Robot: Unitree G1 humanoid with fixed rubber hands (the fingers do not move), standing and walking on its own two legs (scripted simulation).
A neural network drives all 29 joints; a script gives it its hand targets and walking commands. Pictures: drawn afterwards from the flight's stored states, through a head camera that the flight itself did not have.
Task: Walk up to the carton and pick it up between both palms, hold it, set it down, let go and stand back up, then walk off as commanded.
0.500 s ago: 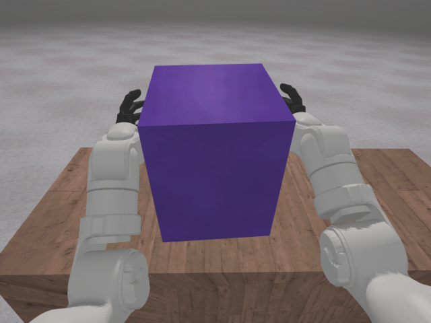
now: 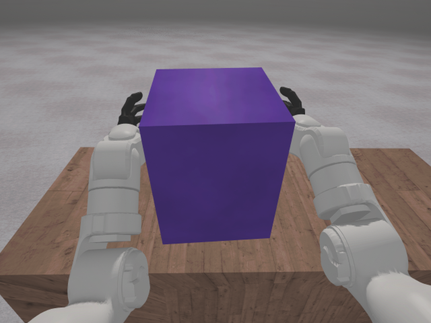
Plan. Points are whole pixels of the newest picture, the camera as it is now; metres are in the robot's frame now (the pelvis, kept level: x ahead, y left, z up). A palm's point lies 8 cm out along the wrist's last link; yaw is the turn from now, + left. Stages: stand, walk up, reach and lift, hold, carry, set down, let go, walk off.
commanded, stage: hold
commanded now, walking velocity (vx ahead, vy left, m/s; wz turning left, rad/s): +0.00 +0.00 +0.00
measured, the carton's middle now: (213, 153) +0.37 +0.00 +0.21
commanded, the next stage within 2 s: set down in 0.16 s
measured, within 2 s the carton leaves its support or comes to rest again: neither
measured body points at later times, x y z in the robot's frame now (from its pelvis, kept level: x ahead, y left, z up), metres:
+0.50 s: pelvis +0.00 +0.00 +0.00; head -0.06 +0.01 +0.45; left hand +0.40 +0.16 +0.26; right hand +0.41 -0.14 +0.25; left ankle +0.05 +0.13 -0.74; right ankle +0.02 -0.12 -0.74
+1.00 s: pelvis +0.00 -0.01 +0.00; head -0.01 +0.00 +0.45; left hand +0.42 +0.16 +0.21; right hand +0.44 -0.14 +0.20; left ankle +0.05 +0.13 -0.74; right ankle +0.02 -0.12 -0.74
